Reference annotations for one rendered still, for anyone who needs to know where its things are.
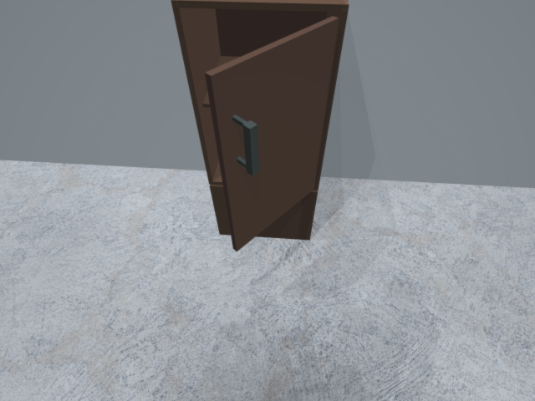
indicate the handle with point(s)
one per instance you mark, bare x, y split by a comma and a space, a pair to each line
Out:
251, 145

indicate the cupboard door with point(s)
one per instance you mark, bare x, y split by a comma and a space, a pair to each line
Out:
283, 88

